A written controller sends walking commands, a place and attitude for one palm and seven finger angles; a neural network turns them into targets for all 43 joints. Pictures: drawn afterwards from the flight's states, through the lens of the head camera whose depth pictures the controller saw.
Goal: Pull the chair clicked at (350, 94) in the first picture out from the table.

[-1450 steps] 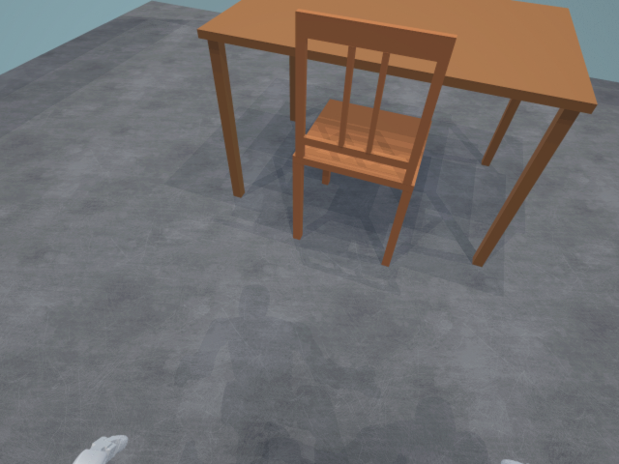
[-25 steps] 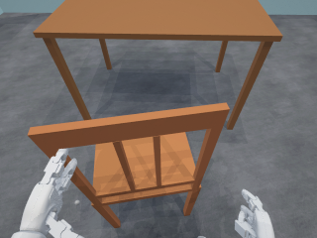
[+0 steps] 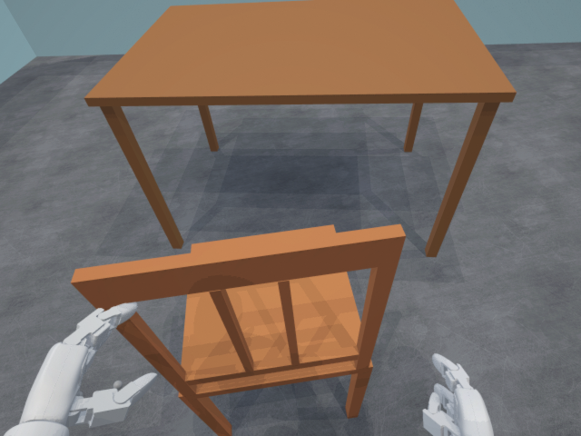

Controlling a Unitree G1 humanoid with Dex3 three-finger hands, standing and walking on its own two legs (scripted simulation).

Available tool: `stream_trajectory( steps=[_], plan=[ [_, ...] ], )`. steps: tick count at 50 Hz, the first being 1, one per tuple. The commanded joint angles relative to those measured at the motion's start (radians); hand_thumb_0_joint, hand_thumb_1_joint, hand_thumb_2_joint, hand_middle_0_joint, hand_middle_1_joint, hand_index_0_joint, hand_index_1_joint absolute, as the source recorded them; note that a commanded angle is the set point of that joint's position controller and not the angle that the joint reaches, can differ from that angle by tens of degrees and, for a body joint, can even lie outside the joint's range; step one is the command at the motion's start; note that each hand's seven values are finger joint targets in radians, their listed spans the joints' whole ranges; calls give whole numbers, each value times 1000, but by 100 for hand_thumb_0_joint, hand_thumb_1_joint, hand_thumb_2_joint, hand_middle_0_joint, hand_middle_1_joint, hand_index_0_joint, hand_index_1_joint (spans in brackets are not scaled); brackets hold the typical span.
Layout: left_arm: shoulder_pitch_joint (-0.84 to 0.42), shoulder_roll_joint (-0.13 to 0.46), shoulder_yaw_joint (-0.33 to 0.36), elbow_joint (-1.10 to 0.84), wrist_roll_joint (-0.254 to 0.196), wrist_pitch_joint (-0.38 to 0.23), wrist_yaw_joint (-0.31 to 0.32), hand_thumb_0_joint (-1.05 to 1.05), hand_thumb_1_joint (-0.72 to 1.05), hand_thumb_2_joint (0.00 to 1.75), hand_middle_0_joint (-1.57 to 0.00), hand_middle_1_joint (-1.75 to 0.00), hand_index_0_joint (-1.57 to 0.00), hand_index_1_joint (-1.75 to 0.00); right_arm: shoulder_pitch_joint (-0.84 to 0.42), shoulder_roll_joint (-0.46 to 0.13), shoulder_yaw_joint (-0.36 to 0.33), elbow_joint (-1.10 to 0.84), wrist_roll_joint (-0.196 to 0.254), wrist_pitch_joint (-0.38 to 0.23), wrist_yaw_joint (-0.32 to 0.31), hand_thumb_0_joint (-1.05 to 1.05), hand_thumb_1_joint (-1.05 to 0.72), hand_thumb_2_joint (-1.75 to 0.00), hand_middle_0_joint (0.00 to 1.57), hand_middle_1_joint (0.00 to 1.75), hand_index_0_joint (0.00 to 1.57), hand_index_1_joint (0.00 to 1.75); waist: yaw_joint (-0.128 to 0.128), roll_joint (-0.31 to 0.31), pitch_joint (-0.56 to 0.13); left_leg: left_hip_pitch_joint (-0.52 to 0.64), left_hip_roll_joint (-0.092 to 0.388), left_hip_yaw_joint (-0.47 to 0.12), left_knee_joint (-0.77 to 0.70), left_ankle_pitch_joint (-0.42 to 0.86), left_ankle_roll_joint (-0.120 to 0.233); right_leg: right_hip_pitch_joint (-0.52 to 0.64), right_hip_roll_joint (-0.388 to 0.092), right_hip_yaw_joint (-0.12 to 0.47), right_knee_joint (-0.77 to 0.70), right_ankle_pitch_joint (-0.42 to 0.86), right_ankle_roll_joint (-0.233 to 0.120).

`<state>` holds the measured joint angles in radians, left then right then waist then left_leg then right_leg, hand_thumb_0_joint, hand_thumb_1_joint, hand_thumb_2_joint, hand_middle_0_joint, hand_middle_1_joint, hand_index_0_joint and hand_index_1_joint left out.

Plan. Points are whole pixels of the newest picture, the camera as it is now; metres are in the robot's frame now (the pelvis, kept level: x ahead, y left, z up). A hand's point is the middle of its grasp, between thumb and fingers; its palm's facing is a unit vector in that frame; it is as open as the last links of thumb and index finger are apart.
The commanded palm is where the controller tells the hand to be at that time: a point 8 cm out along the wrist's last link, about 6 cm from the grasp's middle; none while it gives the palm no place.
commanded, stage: draw the hand back to the body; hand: left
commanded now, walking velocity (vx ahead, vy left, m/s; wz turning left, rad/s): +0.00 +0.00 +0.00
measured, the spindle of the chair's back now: (235, 333) +0.29 +0.13 -0.08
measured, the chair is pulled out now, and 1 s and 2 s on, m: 0.53 0.53 0.53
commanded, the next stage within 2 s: step back with the hand held close in 0.54 s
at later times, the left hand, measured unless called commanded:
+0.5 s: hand (32, 334) +0.18 +0.27 +0.15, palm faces +0.52 -0.74 -0.43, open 7.1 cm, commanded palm +0.12 +0.31 +0.18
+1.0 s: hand (41, 352) +0.17 +0.28 +0.13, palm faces +0.29 -0.79 -0.54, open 7.4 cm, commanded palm +0.10 +0.33 +0.18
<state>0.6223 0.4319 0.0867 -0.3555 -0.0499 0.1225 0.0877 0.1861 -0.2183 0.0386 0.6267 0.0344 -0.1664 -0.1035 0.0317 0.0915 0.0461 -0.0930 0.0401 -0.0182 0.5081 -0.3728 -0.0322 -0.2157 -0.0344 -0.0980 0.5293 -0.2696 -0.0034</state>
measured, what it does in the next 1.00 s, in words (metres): shifts its weight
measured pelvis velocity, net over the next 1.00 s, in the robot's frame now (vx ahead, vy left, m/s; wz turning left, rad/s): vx -0.04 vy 0.03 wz -0.01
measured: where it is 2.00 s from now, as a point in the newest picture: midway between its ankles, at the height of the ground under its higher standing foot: outside the picture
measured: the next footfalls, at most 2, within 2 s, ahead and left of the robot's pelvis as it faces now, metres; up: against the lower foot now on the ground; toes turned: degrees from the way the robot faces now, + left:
left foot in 1.94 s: -0.15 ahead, +0.12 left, +0.00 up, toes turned +4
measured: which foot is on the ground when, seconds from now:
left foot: down 0.00-1.00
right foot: down 0.00-1.00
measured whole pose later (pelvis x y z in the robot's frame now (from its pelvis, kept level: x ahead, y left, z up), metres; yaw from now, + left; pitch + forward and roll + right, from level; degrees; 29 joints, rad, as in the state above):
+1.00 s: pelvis -0.04 +0.03 +0.00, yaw -1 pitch +1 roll +0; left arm 0.60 0.39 0.36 -0.48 -0.04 -0.13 0.14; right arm 0.18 -0.22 -0.02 0.60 0.03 -0.07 -0.07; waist -0.01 0.03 0.11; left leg -0.21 -0.01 0.02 0.50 -0.29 0.02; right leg -0.32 -0.08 -0.06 0.47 -0.16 0.04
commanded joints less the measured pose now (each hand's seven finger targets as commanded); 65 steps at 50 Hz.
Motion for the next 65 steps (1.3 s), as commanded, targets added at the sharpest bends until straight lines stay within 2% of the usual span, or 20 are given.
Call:
stream_trajectory(
  steps=[1,7,10,16,19,21,28,30,33,34,37,41,44,49,50,56,59,62,64,65],
  plan=[
    [-209,257,434,-455,0,-189,132,0,65,78,-16,-25,-16,-25,-104,-95,-32,-150,1,-77,-2,0,-90,-90,20,30,20,30,39,107,-224,-25,-11,-8,-76,428,22,198,-35,51,-64,348,-27],
    [-235,328,495,-510,0,-196,141,0,86,88,-19,-29,-19,-29,-98,-107,-38,-136,5,-95,0,0,-90,-90,20,30,20,30,42,113,-249,-6,-7,-10,-69,477,25,207,-37,56,-58,388,-24],
    [-237,294,476,-481,3,-193,137,0,90,90,-20,-30,-20,-30,-107,-110,-38,-127,8,-102,4,0,-90,-90,20,30,20,30,36,126,-222,-10,-7,-9,-70,472,22,189,-34,58,-67,373,-25],
    [-223,104,384,-146,-6,-216,93,0,90,90,-20,-30,-20,-30,-108,-119,-64,-103,6,-72,12,0,-90,-90,20,30,20,30,9,-137,-60,-38,1,7,-88,305,43,100,-26,33,-130,251,0],
    [-177,40,350,-14,-15,-225,73,0,90,90,-20,-30,-20,-30,-135,-128,-81,-103,10,-25,20,0,-90,-90,20,30,20,30,11,-197,11,-90,-4,7,-96,222,53,69,-30,34,-150,151,5],
    [-175,13,317,-14,-17,-237,58,0,90,90,-20,-30,-20,-30,-144,-124,-80,-118,13,-9,29,0,-90,-90,20,30,20,30,18,-146,14,-105,-9,3,-109,201,56,73,-33,37,-159,116,0],
    [-251,192,437,-357,-7,-299,89,0,90,90,-20,-30,-20,-30,-155,-108,-63,-157,-9,-58,21,0,-90,-90,20,30,20,30,48,41,-196,-30,-13,-6,-123,242,51,179,-42,62,-142,154,-15],
    [-262,211,454,-365,-3,-290,98,0,90,90,-20,-30,-20,-30,-149,-108,-59,-144,-8,-66,17,0,-90,-90,20,30,20,30,41,75,-142,-56,-13,-15,-127,236,40,165,-34,70,-151,149,-25],
    [-262,86,348,-324,-4,-282,92,0,90,90,-20,-30,-20,-30,-140,-106,-56,-145,-2,-70,17,0,-90,-90,20,30,20,30,21,49,-69,-56,-8,-8,-139,210,39,116,-31,52,-166,117,-21],
    [-431,282,531,-372,-23,-328,91,0,90,90,-20,-30,-20,-30,-97,-134,-72,-173,9,-37,16,0,-90,-90,20,30,20,30,5,1,75,-147,17,-8,-119,100,57,-7,-79,187,-235,109,-19],
    [-286,124,431,-116,-6,-310,72,0,90,90,-20,-30,-20,-30,-92,-121,-79,-145,6,-9,22,0,-90,-90,20,30,20,30,-16,-124,94,-165,13,-24,-91,29,57,-49,-103,191,-281,-35,-24],
    [-71,39,369,-79,0,-304,57,0,90,90,-20,-30,-20,-30,-107,-137,-97,-163,5,37,39,0,-90,-90,20,30,20,30,-11,-76,-55,-170,41,-41,-135,127,65,54,-95,123,-180,90,-7],
    [-47,117,434,-252,13,-316,71,0,90,90,-20,-30,-20,-30,-135,-136,-105,-199,0,55,43,0,-90,-90,20,30,20,30,-4,-115,-160,-193,70,-70,-149,251,73,143,-81,89,-95,224,4],
    [-60,242,539,-533,4,-372,96,0,90,90,-20,-30,-20,-30,-125,-118,-102,-216,-4,23,24,0,-90,-90,20,30,20,30,0,-2,-281,-171,107,-110,-97,523,73,186,-83,79,31,421,3],
    [-60,274,565,-536,2,-374,103,0,90,90,-20,-30,-20,-30,-131,-115,-104,-202,1,15,19,0,-90,-90,20,30,20,30,-3,51,-291,-152,116,-110,-92,567,73,173,-84,84,48,401,5],
    [12,135,503,-367,-12,-358,93,0,90,90,-20,-30,-20,-30,-67,-100,-116,-128,-26,7,30,0,-90,-90,20,30,20,30,-21,158,-178,-74,179,-98,-52,832,77,-21,-60,45,71,50,-5],
    [-46,96,458,-281,-9,-330,85,0,90,90,-20,-30,-20,-30,-71,-108,-123,-126,-21,25,35,0,-90,-90,20,30,20,30,-26,54,-100,-184,164,-80,-16,634,64,25,-74,73,8,199,-14],
    [-94,89,414,-245,-5,-307,83,0,90,90,-20,-30,-20,-30,-56,-108,-126,-143,-10,48,31,0,-90,-90,20,30,20,30,-41,-167,-102,-223,44,-33,122,252,25,-2,-167,201,-96,457,-65],
    [-117,115,410,-252,-1,-294,87,0,90,90,-20,-30,-20,-30,-55,-95,-116,-153,-11,67,33,0,-90,-90,20,30,20,30,-46,-315,-113,-184,-16,-8,237,14,21,-99,-271,269,-217,285,-99],
    [-124,159,443,-276,-2,-294,97,0,90,90,-20,-30,-20,-30,-62,-95,-117,-152,-5,75,28,0,-90,-90,20,30,20,30,-41,-321,-118,-177,-20,-6,260,-34,27,-123,-286,289,-249,197,-113]
  ],
)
